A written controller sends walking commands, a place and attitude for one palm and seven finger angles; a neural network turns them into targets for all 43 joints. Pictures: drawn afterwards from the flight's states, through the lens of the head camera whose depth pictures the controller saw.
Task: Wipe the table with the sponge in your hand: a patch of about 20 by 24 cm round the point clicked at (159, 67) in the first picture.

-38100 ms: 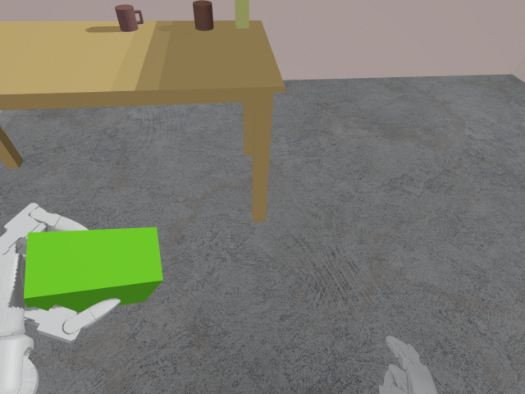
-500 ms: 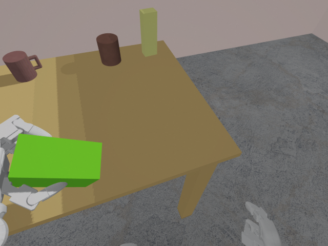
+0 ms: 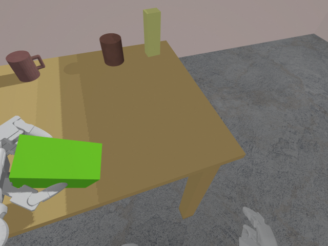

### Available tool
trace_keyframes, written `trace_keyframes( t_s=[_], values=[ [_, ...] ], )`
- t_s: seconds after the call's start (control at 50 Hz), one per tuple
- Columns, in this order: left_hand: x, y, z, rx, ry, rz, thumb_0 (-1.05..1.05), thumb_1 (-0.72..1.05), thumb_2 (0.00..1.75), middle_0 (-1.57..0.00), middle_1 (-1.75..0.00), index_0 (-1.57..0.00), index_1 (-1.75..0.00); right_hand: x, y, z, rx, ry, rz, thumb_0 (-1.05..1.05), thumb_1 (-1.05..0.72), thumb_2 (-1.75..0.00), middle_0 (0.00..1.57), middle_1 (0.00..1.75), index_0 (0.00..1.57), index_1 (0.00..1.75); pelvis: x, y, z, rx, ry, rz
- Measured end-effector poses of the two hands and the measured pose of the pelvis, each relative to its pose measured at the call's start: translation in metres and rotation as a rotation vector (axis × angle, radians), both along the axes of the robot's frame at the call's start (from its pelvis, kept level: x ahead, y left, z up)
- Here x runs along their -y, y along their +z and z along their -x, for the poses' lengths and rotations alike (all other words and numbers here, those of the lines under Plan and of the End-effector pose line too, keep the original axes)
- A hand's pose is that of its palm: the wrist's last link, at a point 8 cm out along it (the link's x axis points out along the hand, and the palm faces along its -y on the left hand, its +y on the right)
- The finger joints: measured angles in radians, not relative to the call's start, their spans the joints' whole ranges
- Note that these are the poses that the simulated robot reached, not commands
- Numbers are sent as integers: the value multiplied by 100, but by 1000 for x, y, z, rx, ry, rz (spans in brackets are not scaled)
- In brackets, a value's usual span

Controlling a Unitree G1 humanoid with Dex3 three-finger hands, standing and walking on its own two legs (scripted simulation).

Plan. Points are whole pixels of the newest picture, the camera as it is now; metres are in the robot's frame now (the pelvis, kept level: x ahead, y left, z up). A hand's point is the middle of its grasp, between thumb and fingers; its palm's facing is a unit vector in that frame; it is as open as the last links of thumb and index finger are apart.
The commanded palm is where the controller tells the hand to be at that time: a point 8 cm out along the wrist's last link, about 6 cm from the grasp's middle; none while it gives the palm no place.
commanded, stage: shuffle to correct the standing spot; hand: left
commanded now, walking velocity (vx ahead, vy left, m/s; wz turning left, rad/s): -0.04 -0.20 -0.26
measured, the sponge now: (70, 166) +0.24 +0.20 +0.13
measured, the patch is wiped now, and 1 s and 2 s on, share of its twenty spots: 0.00 0.00 0.00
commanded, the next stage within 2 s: come to a stop and stand still in 1.00 s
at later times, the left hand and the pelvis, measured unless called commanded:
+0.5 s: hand (34, 165) +0.22 +0.24 +0.16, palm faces +0.30 -0.86 -0.42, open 10.5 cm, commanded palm +0.16 +0.28 +0.19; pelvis +0.00 +0.00 +0.00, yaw +0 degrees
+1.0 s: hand (33, 165) +0.22 +0.24 +0.16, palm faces +0.31 -0.86 -0.41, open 10.5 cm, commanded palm +0.16 +0.28 +0.19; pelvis +0.00 +0.00 +0.00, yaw +0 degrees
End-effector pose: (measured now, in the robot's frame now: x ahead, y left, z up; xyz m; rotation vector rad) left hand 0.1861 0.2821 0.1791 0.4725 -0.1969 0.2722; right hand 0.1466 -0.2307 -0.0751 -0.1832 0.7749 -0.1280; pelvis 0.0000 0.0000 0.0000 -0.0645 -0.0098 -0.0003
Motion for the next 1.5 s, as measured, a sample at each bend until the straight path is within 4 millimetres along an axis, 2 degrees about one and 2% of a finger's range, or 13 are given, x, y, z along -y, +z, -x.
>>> trace_keyframes(
  t_s=[0.24, 0.42, 0.64, 0.8, 1.14, 1.2, 1.26, 1.32, 1.4, 1.44, 1.5],
  values=[
    [4, 5, -1, -10, -3, -19, -1, -54, 103, -67, -131, -72, -129, 2, 5, -14, 33, 13, -14, 1, -90, -90, 20, 30, 20, 30, 3, 2, 0, 1, -13, 4],
    [4, -1, 2, 12, -17, 7, -1, -54, 103, -67, -131, -72, -129, 8, 6, -6, 38, -15, 16, 1, -90, -90, 20, 30, 20, 30, 1, -3, 4, 5, -10, -5],
    [-7, 1, 6, 6, 12, -6, -1, -54, 103, -67, -131, -72, -129, 0, -1, 7, -5, -7, 9, 1, -90, -90, 20, 30, 20, 30, -4, -1, 3, 1, -7, -1],
    [-2, 4, 5, -6, 3, -7, -1, -54, 103, -67, -131, -72, -129, -8, 1, 3, 8, 13, -20, 1, -90, -90, 20, 30, 20, 30, -3, 2, 3, 2, -4, 9],
    [-5, 2, 8, 15, 3, 12, -1, -54, 103, -67, -131, -72, -130, 1, 9, -3, 42, -5, 18, 1, -90, -90, 20, 30, 20, 30, -4, 0, 4, 4, -5, 5],
    [-27, 23, -3, 104, -8, -128, -1, -54, 103, -68, -131, -72, -129, -2, 11, 4, 24, 46, 58, 1, -90, -90, 20, 30, 20, 29, 0, 3, 10, -1, -27, -19],
    [-43, 23, -12, 152, 46, -77, -1, -54, 103, -67, -131, -72, -129, -4, 18, 10, 52, 66, 53, 1, -90, -90, 20, 30, 20, 30, -6, 5, 17, 2, -61, -44],
    [-27, 16, -11, 146, -3, -28, -2, -54, 103, -67, -131, -71, -130, -5, 22, 16, 115, 37, 40, 1, -90, -90, 20, 30, 20, 30, -16, 3, 25, 18, -77, -58],
    [1, 5, 3, 98, -138, -3, -1, -54, 103, -67, -132, -71, -130, -11, 22, 27, 152, -17, 25, 1, -90, -90, 20, 30, 20, 30, -26, 1, 32, 28, -80, -47],
    [1, 3, 10, 87, -170, -3, -1, -54, 103, -67, -131, -71, -130, -16, 21, 36, 137, -41, 32, 1, -90, -90, 20, 30, 20, 30, -31, 1, 33, 26, -83, -41],
    [-16, 5, 17, 105, -150, -13, -1, -54, 103, -68, -131, -72, -129, -26, 20, 49, 95, -56, 50, 1, -90, -90, 20, 30, 20, 30, -38, 3, 34, 28, -88, -36]
  ],
)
